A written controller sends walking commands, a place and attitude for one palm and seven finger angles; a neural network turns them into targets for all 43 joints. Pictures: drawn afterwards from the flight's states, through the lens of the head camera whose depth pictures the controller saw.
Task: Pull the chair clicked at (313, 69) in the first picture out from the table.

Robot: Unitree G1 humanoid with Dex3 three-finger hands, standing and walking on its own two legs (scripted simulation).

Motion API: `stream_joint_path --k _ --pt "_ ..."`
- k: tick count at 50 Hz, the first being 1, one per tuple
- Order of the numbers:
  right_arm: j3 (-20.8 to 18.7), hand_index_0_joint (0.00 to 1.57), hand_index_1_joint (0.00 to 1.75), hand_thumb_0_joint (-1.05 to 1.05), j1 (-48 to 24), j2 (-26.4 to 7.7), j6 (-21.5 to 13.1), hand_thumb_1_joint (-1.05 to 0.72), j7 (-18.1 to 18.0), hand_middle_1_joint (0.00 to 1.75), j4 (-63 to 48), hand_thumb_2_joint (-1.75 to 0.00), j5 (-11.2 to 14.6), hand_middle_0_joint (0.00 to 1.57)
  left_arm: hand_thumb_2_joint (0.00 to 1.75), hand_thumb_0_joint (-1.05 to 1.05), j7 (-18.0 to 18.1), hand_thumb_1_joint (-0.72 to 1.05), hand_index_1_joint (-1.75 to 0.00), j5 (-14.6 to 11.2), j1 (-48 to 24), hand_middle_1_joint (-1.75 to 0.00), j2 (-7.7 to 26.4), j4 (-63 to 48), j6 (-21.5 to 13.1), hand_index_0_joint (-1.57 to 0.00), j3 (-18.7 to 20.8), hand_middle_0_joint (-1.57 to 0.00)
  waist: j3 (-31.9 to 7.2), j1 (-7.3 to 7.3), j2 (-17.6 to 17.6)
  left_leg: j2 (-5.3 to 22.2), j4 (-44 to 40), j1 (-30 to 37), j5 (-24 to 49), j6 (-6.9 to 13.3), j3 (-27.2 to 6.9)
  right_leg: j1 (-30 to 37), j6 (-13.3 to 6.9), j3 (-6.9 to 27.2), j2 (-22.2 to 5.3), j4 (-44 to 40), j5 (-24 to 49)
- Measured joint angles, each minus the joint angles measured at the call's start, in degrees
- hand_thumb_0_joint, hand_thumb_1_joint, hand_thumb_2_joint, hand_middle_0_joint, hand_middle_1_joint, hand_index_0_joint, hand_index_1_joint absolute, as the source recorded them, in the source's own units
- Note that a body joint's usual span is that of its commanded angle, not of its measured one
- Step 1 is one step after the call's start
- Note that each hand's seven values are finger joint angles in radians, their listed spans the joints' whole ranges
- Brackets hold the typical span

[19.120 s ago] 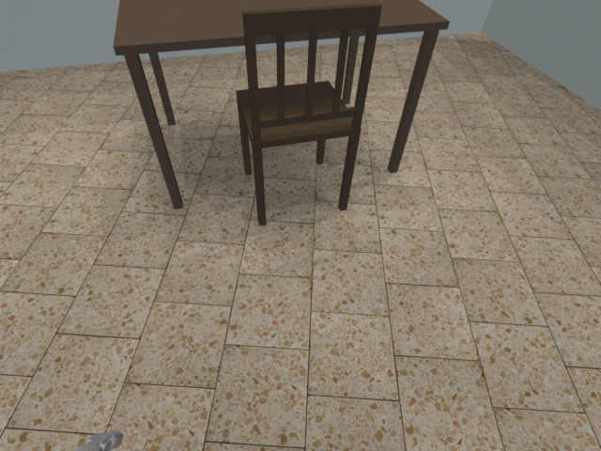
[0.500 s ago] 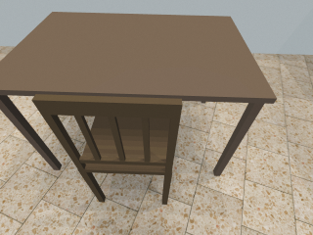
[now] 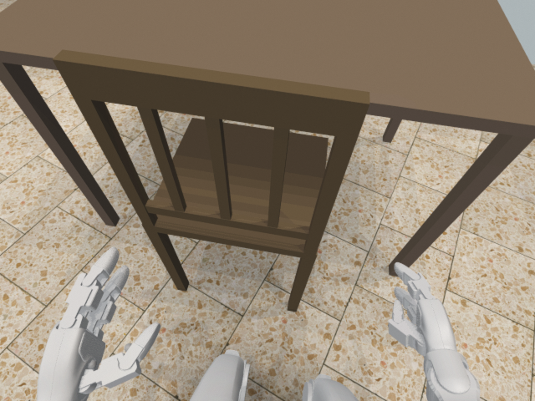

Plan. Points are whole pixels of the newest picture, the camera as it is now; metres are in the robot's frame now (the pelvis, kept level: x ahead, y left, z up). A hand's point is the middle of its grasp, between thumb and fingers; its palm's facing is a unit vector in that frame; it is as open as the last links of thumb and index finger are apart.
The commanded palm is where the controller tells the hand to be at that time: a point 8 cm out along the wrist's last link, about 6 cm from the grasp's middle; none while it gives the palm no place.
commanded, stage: raise the hand toward the chair's back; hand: left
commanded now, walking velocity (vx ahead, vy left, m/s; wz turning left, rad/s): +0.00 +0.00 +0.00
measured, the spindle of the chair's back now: (221, 174) +0.48 +0.15 +0.01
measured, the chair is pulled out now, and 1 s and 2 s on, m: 0.00 0.00 0.00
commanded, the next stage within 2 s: aim the fingers beside a spindle in 1.52 s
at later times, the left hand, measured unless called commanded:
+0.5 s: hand (150, 309) +0.22 +0.19 +0.04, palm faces -0.09 -1.00 -0.03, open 14.9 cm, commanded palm +0.20 +0.25 +0.06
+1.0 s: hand (109, 267) +0.25 +0.24 +0.08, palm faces +0.00 -1.00 -0.06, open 16.9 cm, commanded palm +0.24 +0.29 +0.07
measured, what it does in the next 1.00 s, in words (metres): stands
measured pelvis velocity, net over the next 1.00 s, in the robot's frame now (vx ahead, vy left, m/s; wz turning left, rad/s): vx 0.01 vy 0.04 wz -0.02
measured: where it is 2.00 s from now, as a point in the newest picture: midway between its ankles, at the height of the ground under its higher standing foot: outside the picture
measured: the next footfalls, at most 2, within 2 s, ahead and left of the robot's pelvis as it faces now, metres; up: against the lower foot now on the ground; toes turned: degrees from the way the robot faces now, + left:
none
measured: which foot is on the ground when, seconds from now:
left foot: down 0.00-1.00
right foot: down 0.00-1.00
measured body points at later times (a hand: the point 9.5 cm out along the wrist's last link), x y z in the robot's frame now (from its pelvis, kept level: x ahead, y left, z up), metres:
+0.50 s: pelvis +0.00 +0.02 +0.01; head +0.08 +0.03 +0.45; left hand +0.22 +0.24 +0.04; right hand +0.15 -0.25 -0.07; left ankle +0.04 +0.11 -0.63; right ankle +0.01 -0.08 -0.63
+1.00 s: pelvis +0.01 +0.04 +0.03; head +0.08 +0.06 +0.47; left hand +0.25 +0.29 +0.08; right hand +0.19 -0.19 -0.05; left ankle +0.04 +0.11 -0.63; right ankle +0.01 -0.08 -0.63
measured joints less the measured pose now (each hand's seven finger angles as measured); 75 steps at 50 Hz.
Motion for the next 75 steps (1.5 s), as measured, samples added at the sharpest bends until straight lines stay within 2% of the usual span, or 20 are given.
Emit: stream_joint_path --k 2,4,6,8,10,12,14,17,20,22,25,27,30,35,44,52,60,66,69,75 --pt "1.6 0.2 0.29 0.01 0.1 0.7 -0.7 -0.9 -0.4 0.29 1.3 -0.9 0.2 0.2 0.67 0.02 -2.7 0.38 -0.22 -1.4 -3.4 -0.21 -0.3 -1.8 -1.5 -0.15 -0.3 -0.14 0.1 0.17 1.5 0.0 1.4 -2.0 0.0 0.0 -0.7 -1.6 0.0 -0.7 0.0 0.9 0.0" --pt "3.1 0.2 0.3 0.01 0.7 1.7 -0.6 -0.9 -0.8 0.3 2.3 -0.89 0.8 0.2 0.65 0.01 -6.2 0.33 -0.21 -1.8 -7.4 -0.21 -0.5 -2.0 -0.2 -0.14 -1.4 -0.13 0.2 -0.17 2.4 0.1 2.0 -3.4 0.1 0.0 -0.7 -3.0 0.0 -0.7 0.1 1.5 0.2" --pt "4.2 0.2 0.3 0.01 2.0 2.8 0.5 -0.9 -1.3 0.3 2.9 -0.89 1.7 0.21 0.63 0.01 -9.3 0.28 -0.2 -1.4 -10.7 -0.2 -0.2 -0.3 4.5 -0.13 -2.3 -0.13 0.5 -0.95 2.6 0.3 1.8 -3.8 0.4 0.0 -0.1 -3.7 0.1 -0.1 0.2 1.5 0.6" --pt "4.6 0.2 0.3 0.02 3.9 3.5 2.2 -0.9 -1.8 0.3 3.0 -0.89 2.5 0.21 0.61 0.01 -10.7 0.24 -0.2 -1.1 -12.4 -0.19 0.3 1.3 11.4 -0.13 -2.8 -0.12 1.0 -2.15 2.4 0.3 0.5 -3.0 0.9 0.2 0.9 -3.5 0.4 0.8 0.1 0.9 1.1" --pt "4.3 0.21 0.3 0.02 6.1 3.9 3.6 -0.9 -2.3 0.3 3.0 -0.89 2.8 0.21 0.59 0.01 -9.5 0.19 -0.19 -1.2 -11.8 -0.19 0.6 1.8 17.1 -0.13 -2.4 -0.12 1.3 -3.36 2.1 0.5 -1.2 -1.4 1.3 0.5 1.8 -2.4 0.6 1.8 0.2 -0.4 1.6" --pt "3.2 0.21 0.3 0.02 8.3 3.8 4.3 -0.9 -2.8 0.3 3.3 -0.89 2.9 0.21 0.57 0.01 -6.1 0.14 -0.18 -1.7 -9.5 -0.18 0.3 0.8 19.7 -0.13 -1.0 -0.12 1.2 -4.16 1.9 0.7 -3.0 0.4 1.6 0.7 2.5 -1.0 0.8 2.5 0.5 -2.1 2.2" --pt "1.8 0.2 0.3 0.02 10.4 3.3 4.2 -0.9 -3.0 0.3 3.9 -0.89 2.6 0.21 0.55 0.01 -2.1 0.1 -0.18 -2.0 -6.8 -0.17 -0.2 -0.8 18.4 -0.13 0.7 -0.12 0.8 -4.43 1.5 0.8 -4.5 2.0 1.8 0.7 2.9 0.4 0.9 3.0 0.6 -3.6 2.6" --pt "0.3 0.2 0.3 0.02 12.2 1.8 3.3 -0.9 -2.9 0.3 5.3 -0.89 2.1 0.21 0.52 0.01 1.5 0.03 -0.17 -1.5 -4.4 -0.16 0.0 -2.3 12.5 -0.12 3.2 -0.11 -0.2 -4.44 1.1 0.7 -5.4 2.4 2.0 0.9 2.9 1.0 1.1 3.0 0.6 -4.6 2.9" --pt "-0.3 0.2 0.3 0.02 11.9 -0.5 2.1 -0.9 -2.6 0.3 6.4 -0.9 1.9 0.21 0.49 0.01 0.5 -0.04 -0.15 -1.4 -5.2 -0.15 0.8 -0.8 6.7 -0.11 3.8 -0.1 -0.3 -4.79 1.4 0.4 -4.2 1.0 1.8 1.1 2.1 0.2 1.2 2.2 0.3 -4.0 2.6" --pt "-0.4 0.2 0.29 0.02 10.8 -1.6 1.5 -0.9 -2.7 0.3 6.4 -0.9 2.3 0.21 0.47 0.0 -2.1 -0.09 -0.15 -1.7 -6.7 -0.14 1.3 1.4 5.5 -0.1 2.9 -0.09 0.0 -5.03 1.6 0.3 -3.2 0.0 1.6 1.3 1.9 -0.7 1.4 2.0 0.1 -3.2 2.4" --pt "-0.4 0.2 0.29 0.02 9.1 -2.2 0.9 -0.9 -3.3 0.3 5.5 -0.9 2.8 0.2 0.44 0.0 -5.7 -0.16 -0.13 -1.8 -8.7 -0.13 2.1 4.0 8.0 -0.09 1.0 -0.08 0.6 -5.31 1.4 0.3 -2.7 -0.5 1.5 1.6 2.1 -1.1 1.6 2.2 0.1 -2.9 2.4" --pt "-0.3 0.2 0.29 0.02 8.3 -1.7 0.7 -0.9 -3.5 0.29 4.6 -0.9 3.0 0.2 0.42 0.0 -6.2 -0.21 -0.13 -1.8 -9.0 -0.12 2.6 4.1 10.2 -0.09 0.6 -0.08 0.8 -5.49 1.0 0.4 -3.2 0.2 1.6 1.7 2.4 -0.5 1.8 2.4 0.2 -3.5 2.7" --pt "-0.1 0.2 0.29 0.02 7.7 -0.4 0.4 -0.9 -3.6 0.29 3.5 -0.9 2.8 0.2 0.39 0.0 -4.1 -0.28 -0.12 -2.3 -8.7 -0.11 2.7 1.9 11.3 -0.09 1.4 -0.08 0.7 -5.42 0.5 0.4 -4.6 2.0 1.9 1.9 2.5 1.3 2.0 2.6 0.3 -5.2 3.2" --pt "1.3 0.2 0.29 0.02 7.2 0.7 0.7 -0.9 -2.5 0.29 2.7 -0.9 2.1 0.2 0.34 0.0 -1.0 -0.39 -0.1 -2.4 -9.9 -0.1 2.3 1.0 9.0 -0.08 4.1 -0.07 -0.5 -4.66 0.9 -0.1 -6.2 3.6 2.2 2.2 2.0 3.6 2.5 2.2 -0.1 -7.3 3.6" --pt "3.8 0.2 0.3 0.02 6.8 0.4 1.8 -0.9 -2.4 0.3 1.0 -0.89 2.3 0.21 0.3 -0.01 -7.0 -0.48 -0.09 -1.9 -13.2 -0.08 3.7 6.3 14.5 -0.07 2.3 -0.06 1.0 -4.01 1.5 -0.5 -6.4 4.1 2.2 3.0 2.1 4.4 3.2 2.3 -0.4 -8.2 3.9" --pt "3.3 0.2 0.3 0.02 8.9 0.0 1.9 -0.9 -2.0 0.3 3.3 -0.89 1.8 0.21 0.3 -0.01 -4.9 -0.5 -0.08 -2.8 -15.6 -0.08 4.9 4.7 10.4 -0.07 6.7 -0.06 0.6 -4.11 1.5 -0.7 -7.5 4.9 2.5 3.2 2.2 5.4 3.6 2.4 -0.6 -9.6 4.3" --pt "2.8 0.2 0.3 0.02 10.0 -1.1 2.3 -0.9 -2.3 0.3 3.2 -0.89 2.6 0.21 0.3 -0.01 -8.5 -0.5 -0.08 -3.4 -16.1 -0.08 5.0 8.8 16.0 -0.06 5.6 -0.05 0.8 -5.42 1.8 -0.6 -9.1 6.0 2.9 3.5 2.9 6.0 3.9 3.2 -0.5 -11.0 5.0" --pt "2.0 0.2 0.3 0.02 10.7 -0.9 1.5 -0.9 -1.7 0.3 3.6 -0.89 1.7 0.21 0.3 -0.01 -4.9 -0.5 -0.08 -2.9 -14.4 -0.08 4.4 5.6 10.8 -0.07 6.1 -0.06 0.6 -5.54 0.8 -0.4 -9.5 6.4 3.0 3.2 2.9 6.4 3.6 3.2 -0.3 -11.2 5.0" --pt "2.1 0.2 0.3 0.02 10.1 -1.2 1.8 -0.9 -1.3 0.3 3.8 -0.89 1.7 0.21 0.3 -0.01 -4.8 -0.5 -0.08 -2.9 -15.9 -0.08 4.6 7.1 9.4 -0.07 6.9 -0.06 0.5 -5.38 1.1 -0.5 -8.6 5.5 2.8 3.0 2.5 5.6 3.4 2.8 -0.4 -10.3 4.6" --pt "2.6 0.2 0.3 0.02 8.9 -1.2 2.3 -0.9 -1.6 0.3 3.2 -0.89 2.3 0.21 0.3 -0.01 -7.6 -0.5 -0.08 -3.2 -15.9 -0.08 4.7 9.3 13.2 -0.06 5.5 -0.06 1.0 -5.25 1.9 -0.3 -8.5 5.4 2.9 2.8 2.4 5.5 3.1 2.7 -0.2 -10.1 4.6"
